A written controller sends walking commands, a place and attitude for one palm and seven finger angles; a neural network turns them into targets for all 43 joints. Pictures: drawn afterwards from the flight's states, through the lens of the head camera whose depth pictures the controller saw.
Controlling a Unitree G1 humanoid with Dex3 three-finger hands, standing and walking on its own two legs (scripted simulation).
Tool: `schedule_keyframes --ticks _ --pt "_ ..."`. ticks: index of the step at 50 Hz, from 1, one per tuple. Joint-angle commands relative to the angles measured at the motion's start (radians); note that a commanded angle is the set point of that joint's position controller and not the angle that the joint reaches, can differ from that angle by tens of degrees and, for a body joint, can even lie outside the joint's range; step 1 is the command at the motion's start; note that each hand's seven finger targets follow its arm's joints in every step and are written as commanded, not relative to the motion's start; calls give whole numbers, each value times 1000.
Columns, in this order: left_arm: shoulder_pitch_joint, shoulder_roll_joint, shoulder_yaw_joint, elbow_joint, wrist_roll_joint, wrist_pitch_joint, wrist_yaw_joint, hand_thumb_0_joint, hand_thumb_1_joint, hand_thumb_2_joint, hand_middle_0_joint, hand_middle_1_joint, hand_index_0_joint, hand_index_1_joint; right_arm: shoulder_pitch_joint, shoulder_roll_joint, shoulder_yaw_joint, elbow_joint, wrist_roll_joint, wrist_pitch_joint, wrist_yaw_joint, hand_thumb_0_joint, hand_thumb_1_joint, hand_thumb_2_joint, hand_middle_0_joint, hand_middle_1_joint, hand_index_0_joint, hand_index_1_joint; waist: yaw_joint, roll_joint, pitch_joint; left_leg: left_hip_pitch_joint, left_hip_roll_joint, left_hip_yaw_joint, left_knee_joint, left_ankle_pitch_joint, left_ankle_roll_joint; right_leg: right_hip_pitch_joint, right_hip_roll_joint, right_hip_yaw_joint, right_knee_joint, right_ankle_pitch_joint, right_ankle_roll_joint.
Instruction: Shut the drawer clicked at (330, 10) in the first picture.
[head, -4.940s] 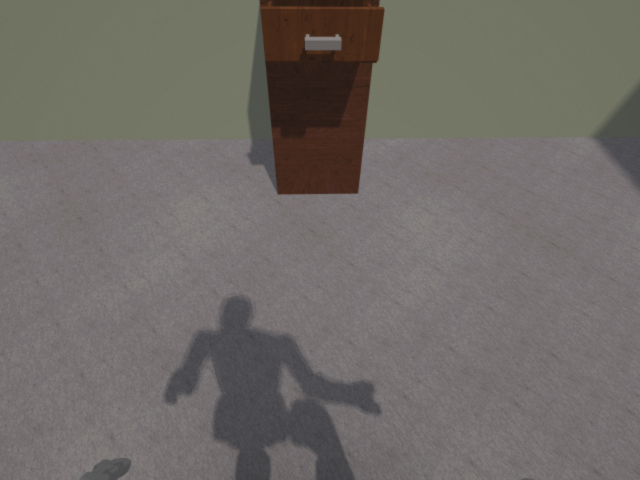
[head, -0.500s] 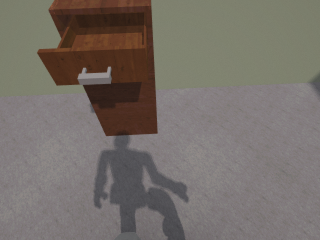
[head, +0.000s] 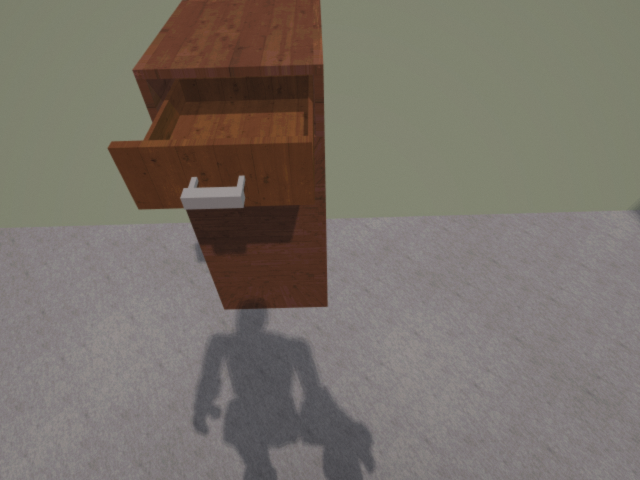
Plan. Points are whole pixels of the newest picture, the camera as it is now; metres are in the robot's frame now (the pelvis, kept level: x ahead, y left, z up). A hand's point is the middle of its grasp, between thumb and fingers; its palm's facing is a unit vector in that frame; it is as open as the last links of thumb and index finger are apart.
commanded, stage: take the last steps up to it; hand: left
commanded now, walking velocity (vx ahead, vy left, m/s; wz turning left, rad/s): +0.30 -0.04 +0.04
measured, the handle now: (215, 189) +0.56 +0.21 +0.04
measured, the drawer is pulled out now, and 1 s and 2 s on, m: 0.24 0.24 0.24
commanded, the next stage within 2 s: come to a stop and stand still in 0.50 s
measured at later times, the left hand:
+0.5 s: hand out of the picture +0.03 +0.15 -0.18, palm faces +0.16 -0.98 -0.12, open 7.4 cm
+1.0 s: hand (222, 406) +0.26 +0.18 -0.16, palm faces +0.01 -0.96 -0.28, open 7.3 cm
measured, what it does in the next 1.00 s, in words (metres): walks ahead: right foot, then left foot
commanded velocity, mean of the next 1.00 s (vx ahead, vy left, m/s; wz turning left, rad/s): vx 0.06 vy -0.01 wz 0.00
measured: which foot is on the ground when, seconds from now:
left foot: down 0.00-0.02, up 0.04-0.46, down 0.48-0.94, up 0.96-1.00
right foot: up 0.00-0.00, down 0.02-0.50, up 0.52-0.90, down 0.92-1.00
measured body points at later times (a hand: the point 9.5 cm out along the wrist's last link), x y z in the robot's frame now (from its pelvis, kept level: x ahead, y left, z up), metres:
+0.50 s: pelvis +0.15 +0.02 -0.01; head +0.17 +0.04 +0.43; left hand +0.03 +0.21 -0.17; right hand +0.24 -0.20 -0.16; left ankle +0.22 +0.12 -0.74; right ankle +0.02 -0.10 -0.73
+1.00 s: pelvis +0.20 -0.02 +0.00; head +0.22 -0.05 +0.44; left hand +0.26 +0.23 -0.14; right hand +0.22 -0.24 -0.18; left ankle +0.21 +0.12 -0.72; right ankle +0.24 -0.11 -0.74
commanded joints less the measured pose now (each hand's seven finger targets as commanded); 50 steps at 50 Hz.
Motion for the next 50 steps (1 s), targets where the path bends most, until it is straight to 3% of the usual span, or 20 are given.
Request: schedule_keyframes --ticks 1,2,3,7,11,19,22,23,24,25,26,28,32,41,44,45,46,47,48,50 --pt "279 217 50 36 7 -51 26 0 900 900 -200 -300 -200 -300 -48 -38 -2 -77 21 -34 3 0 -900 -900 200 300 200 300 135 -365 20 -515 6 32 365 -240 14 427 -306 462 -405 -167 -135" --pt "323 230 49 41 -9 -47 33 0 900 900 -200 -300 -200 -300 -106 -94 -13 -102 10 -30 8 0 -900 -900 200 300 200 300 154 -277 47 -558 40 -24 529 -288 18 343 -379 573 -484 -273 -205" --pt "273 201 50 37 -11 -54 39 0 900 900 -200 -300 -200 -300 -96 -104 -24 -91 8 -26 15 0 -900 -900 200 300 200 300 121 -242 73 -569 75 -52 620 -199 25 290 -360 542 -513 -360 -215" --pt "140 80 16 16 -14 -74 40 0 900 900 -200 -300 -200 -300 -28 -55 -26 -22 3 -12 27 0 -900 -900 200 300 200 300 24 -82 125 -484 134 -28 668 44 -10 129 -237 229 -491 -26 -172" --pt "188 60 7 51 -12 -88 41 0 900 900 -200 -300 -200 -300 -24 -26 -24 -16 7 -4 27 0 -900 -900 200 300 200 300 10 -123 119 -479 141 12 586 111 -37 147 -196 109 -477 237 -175" --pt "289 77 10 130 -4 -82 50 0 900 900 -200 -300 -200 -300 -185 11 -5 -58 13 -34 35 0 -900 -900 200 300 200 300 63 -139 95 -364 99 93 233 68 -11 250 -191 81 -346 575 -181" --pt "268 67 10 139 -12 -75 53 0 900 900 -200 -300 -200 -300 -3 -19 -13 3 7 -49 15 0 -900 -900 200 300 200 300 -23 -118 3 -69 48 115 51 182 11 201 -132 30 -95 676 -135" --pt "285 37 6 136 -16 -72 51 0 900 900 -200 -300 -200 -300 119 -94 -28 36 1 -57 6 0 -900 -900 200 300 200 300 -64 2 -82 146 154 6 31 312 36 77 -84 0 97 477 -96" --pt "333 -14 -2 124 -30 -70 48 0 900 900 -200 -300 -200 -300 207 -194 -49 48 -4 -62 -6 0 -900 -900 200 300 200 300 -71 233 -199 355 419 -310 -12 515 145 -149 34 -64 360 -38 -50" --pt "296 3 -2 106 -22 -69 52 0 900 900 -200 -300 -200 -300 236 -211 -45 54 12 -48 -13 0 -900 -900 200 300 200 300 -73 219 -219 328 505 -408 -104 561 207 -199 48 24 541 -273 -58" --pt "252 16 2 104 -17 -62 53 0 900 900 -200 -300 -200 -300 158 -179 -39 42 13 -45 -14 0 -900 -900 200 300 200 300 -54 119 -138 207 485 -324 -139 430 214 -215 3 54 603 -239 -68" --pt "184 0 4 106 -12 -51 41 0 900 900 -200 -300 -200 -300 22 -97 -19 9 13 -54 -19 0 -900 -900 200 300 200 300 -15 91 30 -17 430 -239 -203 330 182 -234 -53 68 609 -119 -48" --pt "237 -57 -1 124 -12 -11 43 0 900 900 -200 -300 -200 -300 -52 -35 1 -8 13 -58 -22 0 -900 -900 200 300 200 300 54 63 36 -187 325 -19 -213 530 121 -73 -64 61 408 10 -9" --pt "98 27 12 26 -7 30 56 0 900 900 -200 -300 -200 -300 -73 -110 -28 -17 8 -4 -33 0 -900 -900 200 300 200 300 32 169 50 -110 337 -38 -120 610 132 -25 -16 22 101 16 -5" --pt "118 52 19 16 -7 17 56 0 900 900 -200 -300 -200 -300 -81 -116 -35 -23 12 9 -27 0 -900 -900 200 300 200 300 55 117 21 -107 290 -24 -29 504 79 63 -11 16 -88 180 -12" --pt "119 82 22 12 -5 8 58 0 900 900 -200 -300 -200 -300 -72 -94 -36 -24 16 12 -22 0 -900 -900 200 300 200 300 55 41 -1 -116 232 11 39 373 33 94 -49 67 -174 337 -21" --pt "100 141 27 4 2 -3 63 0 900 900 -200 -300 -200 -300 -46 -44 -30 -33 24 16 -17 0 -900 -900 200 300 200 300 37 -130 -27 -182 132 79 153 127 -22 122 -189 242 -210 561 -77" --pt "88 186 31 -5 -3 -7 60 0 900 900 -200 -300 -200 -300 -36 -16 -25 -44 29 29 -13 0 -900 -900 200 300 200 300 32 -229 -36 -196 58 85 270 -183 -44 82 -318 306 -272 695 -176" --pt "90 181 29 -11 -5 -6 62 0 900 900 -200 -300 -200 -300 -49 -17 -27 -46 27 47 -17 0 -900 -900 200 300 200 300 49 -197 -60 -175 57 20 392 -289 -42 51 -351 321 -294 713 -236" --pt "12 149 28 -25 -8 -7 69 0 900 900 -200 -300 -200 -300 -34 -33 -31 -21 21 60 -16 0 -900 -900 200 300 200 300 27 -201 -57 -224 60 -38 544 -218 -43 45 -290 286 -306 564 -239"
